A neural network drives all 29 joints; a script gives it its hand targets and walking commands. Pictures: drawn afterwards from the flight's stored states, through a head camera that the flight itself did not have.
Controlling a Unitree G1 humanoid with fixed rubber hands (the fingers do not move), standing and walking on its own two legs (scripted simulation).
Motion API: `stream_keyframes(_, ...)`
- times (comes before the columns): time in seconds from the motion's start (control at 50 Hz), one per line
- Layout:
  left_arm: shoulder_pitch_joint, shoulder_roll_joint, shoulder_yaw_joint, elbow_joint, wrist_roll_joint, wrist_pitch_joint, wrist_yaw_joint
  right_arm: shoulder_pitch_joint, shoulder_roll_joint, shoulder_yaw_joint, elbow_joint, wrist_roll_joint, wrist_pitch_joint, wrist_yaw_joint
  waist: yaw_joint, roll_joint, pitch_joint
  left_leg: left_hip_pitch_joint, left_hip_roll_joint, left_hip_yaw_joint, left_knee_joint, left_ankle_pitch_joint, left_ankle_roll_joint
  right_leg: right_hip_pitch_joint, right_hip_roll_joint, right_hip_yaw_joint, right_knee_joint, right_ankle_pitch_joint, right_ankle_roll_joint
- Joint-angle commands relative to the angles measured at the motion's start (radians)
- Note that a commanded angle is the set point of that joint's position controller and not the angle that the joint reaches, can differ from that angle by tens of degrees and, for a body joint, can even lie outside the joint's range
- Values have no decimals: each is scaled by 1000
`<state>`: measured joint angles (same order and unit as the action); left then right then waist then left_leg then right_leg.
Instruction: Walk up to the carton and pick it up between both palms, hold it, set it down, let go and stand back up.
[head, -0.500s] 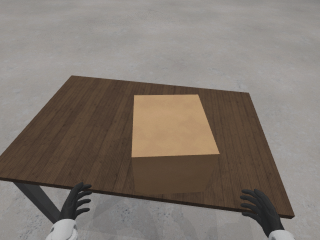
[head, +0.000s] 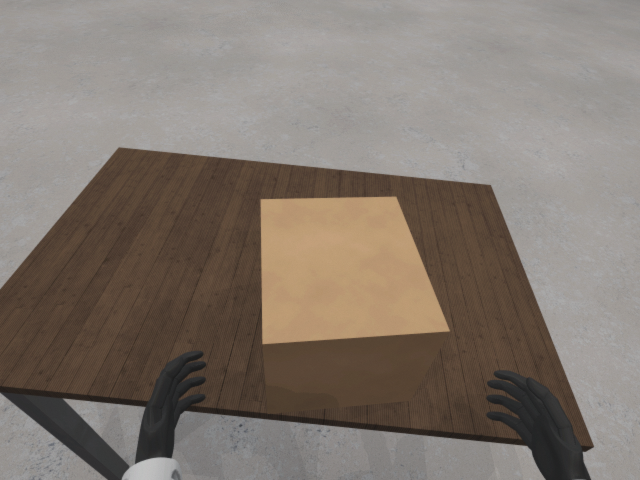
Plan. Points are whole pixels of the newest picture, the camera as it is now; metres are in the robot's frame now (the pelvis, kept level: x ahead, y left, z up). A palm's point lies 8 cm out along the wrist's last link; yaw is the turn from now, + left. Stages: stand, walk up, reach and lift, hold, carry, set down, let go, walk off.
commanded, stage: reach and lift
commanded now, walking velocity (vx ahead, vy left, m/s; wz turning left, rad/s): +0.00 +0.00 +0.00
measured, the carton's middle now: (335, 299) +0.38 +0.00 +0.00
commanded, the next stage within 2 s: none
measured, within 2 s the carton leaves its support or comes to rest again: neither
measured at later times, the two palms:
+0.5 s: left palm (170, 367) +0.22 +0.18 +0.08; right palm (543, 383) +0.24 -0.24 +0.07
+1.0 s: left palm (173, 292) +0.28 +0.19 +0.12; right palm (527, 298) +0.32 -0.23 +0.11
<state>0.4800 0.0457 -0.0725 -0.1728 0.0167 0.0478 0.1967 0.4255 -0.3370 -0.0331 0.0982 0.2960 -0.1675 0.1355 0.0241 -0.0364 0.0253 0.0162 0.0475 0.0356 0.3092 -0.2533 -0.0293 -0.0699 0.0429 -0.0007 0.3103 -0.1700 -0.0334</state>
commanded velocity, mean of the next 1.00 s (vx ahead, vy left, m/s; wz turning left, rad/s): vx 0.00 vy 0.00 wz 0.00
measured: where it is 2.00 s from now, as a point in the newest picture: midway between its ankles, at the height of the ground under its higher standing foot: outside the picture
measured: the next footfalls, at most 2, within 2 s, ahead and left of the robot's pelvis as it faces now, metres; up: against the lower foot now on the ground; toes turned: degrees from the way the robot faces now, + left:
none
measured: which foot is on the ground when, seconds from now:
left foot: down 0.00-1.00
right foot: down 0.00-1.00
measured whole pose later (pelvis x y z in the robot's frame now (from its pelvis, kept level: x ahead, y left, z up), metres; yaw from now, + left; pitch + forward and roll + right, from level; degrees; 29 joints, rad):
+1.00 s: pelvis -0.02 -0.02 +0.00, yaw +0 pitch -1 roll +1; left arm -0.24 0.10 0.17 -0.16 -0.08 0.66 0.13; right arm -0.32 -0.40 0.01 0.22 0.40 0.26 -0.01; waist 0.03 -0.01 0.05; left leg -0.07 0.04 0.02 0.28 -0.19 -0.05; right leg -0.18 0.05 0.00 0.34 -0.14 -0.05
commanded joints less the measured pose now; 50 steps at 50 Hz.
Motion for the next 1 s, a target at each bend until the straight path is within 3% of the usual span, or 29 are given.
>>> stream_keyframes(0.0,-55,-7,-17,-169,26,-1,14,-55,-160,-53,-95,31,-14,2,4,39,19,-27,-51,-24,-32,374,-30,-13,10,32,-56,225,-50)
stream_keyframes(0.12,-200,10,-4,-219,13,97,23,-195,-162,-61,-149,35,58,-18,4,45,25,-79,-52,-13,-61,239,-14,-4,-3,53,-67,134,-47)
stream_keyframes(0.22,-297,20,35,-217,-27,216,22,-289,-179,-78,-165,31,144,-52,9,7,-8,-84,-47,-1,-78,219,-2,23,-5,56,-69,136,-32)
stream_keyframes(0.3,-358,25,85,-179,-49,298,-5,-363,-180,-62,-188,22,205,-78,21,-55,-38,-96,-46,2,-78,220,17,55,-10,59,-64,155,-14)
stream_keyframes(0.42,-538,62,136,-200,-82,355,-20,-534,-167,-54,-218,35,254,-91,33,-57,-128,-128,-50,4,-79,178,36,78,-22,66,-40,137,1)
stream_keyframes(0.5,-627,79,170,-178,-84,388,-18,-615,-160,-55,-157,34,287,-99,35,-29,-151,-151,-50,10,-86,138,36,69,-30,72,-31,95,5)
stream_keyframes(0.54,-663,78,167,-172,-85,420,-25,-653,-158,-52,-119,45,312,-103,19,-4,-157,-146,-50,6,-89,130,32,63,-31,69,-31,83,2)
stream_keyframes(0.6,-718,85,171,-175,-77,470,-27,-718,-167,-54,-68,60,341,-110,10,35,-174,-142,-53,5,-83,132,24,65,-30,64,-21,92,2)
stream_keyframes(0.64,-764,95,181,-190,-83,496,-31,-776,-178,-56,-78,70,351,-115,4,28,-199,-147,-57,5,-77,160,23,81,-25,58,-11,132,8)
stream_keyframes(0.78,-878,121,218,-142,-111,549,-50,-946,-206,-54,-68,64,378,-137,-3,-54,-277,-186,-67,9,-67,192,37,142,-22,57,20,256,33)
stream_keyframes(0.84,-883,136,254,-130,-99,570,-59,-968,-215,-26,-50,85,391,-146,13,-65,-301,-188,-71,9,-60,240,36,182,-23,65,30,347,37)
stream_keyframes(0.98,-1018,151,282,-121,-95,607,-58,-1131,-239,-6,22,125,418,-140,26,-41,-355,-181,-68,10,-48,263,26,164,-10,53,36,356,31)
